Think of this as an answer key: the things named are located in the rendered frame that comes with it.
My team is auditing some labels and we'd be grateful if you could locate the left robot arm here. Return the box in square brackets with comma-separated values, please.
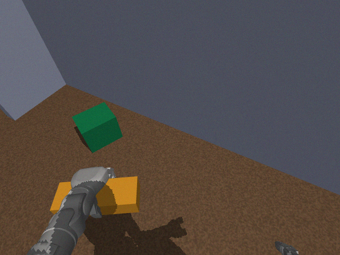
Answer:
[26, 185, 96, 255]

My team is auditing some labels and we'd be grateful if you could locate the left robot hand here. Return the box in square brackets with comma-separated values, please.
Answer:
[71, 166, 116, 218]

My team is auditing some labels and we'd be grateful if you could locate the right robot hand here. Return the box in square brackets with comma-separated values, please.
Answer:
[275, 241, 299, 255]

